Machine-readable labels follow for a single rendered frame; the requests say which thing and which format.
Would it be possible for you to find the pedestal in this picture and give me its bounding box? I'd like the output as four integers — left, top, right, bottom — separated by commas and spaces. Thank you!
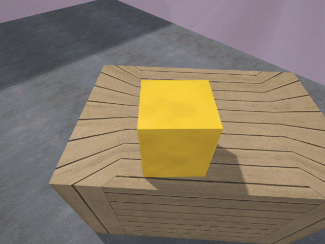
49, 65, 325, 244

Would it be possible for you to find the carton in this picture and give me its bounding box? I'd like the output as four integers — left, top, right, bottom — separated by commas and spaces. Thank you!
137, 80, 223, 177

